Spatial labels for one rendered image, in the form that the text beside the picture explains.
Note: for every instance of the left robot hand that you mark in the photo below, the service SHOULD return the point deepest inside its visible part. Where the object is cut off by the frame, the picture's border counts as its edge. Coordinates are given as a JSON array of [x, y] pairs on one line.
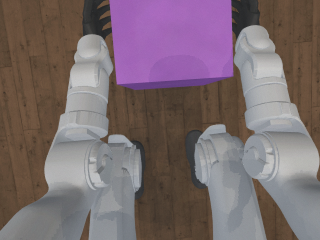
[[91, 24]]

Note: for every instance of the left robot forearm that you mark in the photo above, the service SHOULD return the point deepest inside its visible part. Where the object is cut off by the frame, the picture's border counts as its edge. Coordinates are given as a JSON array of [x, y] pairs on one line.
[[87, 95]]

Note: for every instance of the right robot foot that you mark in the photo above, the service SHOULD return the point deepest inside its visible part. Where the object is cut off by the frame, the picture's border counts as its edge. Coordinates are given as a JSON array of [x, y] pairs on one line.
[[190, 144]]

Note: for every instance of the right robot thigh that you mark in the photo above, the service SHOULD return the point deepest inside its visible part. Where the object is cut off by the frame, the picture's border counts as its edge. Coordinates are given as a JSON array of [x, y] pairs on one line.
[[235, 209]]

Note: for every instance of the carton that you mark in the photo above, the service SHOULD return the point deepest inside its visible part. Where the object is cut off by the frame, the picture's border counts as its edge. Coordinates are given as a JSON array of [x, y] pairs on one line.
[[171, 43]]

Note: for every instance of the left robot upper arm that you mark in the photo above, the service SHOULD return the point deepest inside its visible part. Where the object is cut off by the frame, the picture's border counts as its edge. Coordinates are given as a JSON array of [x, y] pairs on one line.
[[75, 172]]

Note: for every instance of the right robot forearm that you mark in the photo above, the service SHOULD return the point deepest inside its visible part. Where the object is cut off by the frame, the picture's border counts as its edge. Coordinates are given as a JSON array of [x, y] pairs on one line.
[[268, 105]]

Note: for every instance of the right robot hand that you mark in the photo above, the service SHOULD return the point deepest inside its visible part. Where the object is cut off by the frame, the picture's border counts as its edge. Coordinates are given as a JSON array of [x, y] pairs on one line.
[[247, 15]]

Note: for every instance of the right robot upper arm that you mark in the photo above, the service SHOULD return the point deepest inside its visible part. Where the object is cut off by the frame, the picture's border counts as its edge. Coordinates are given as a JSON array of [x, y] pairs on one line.
[[286, 165]]

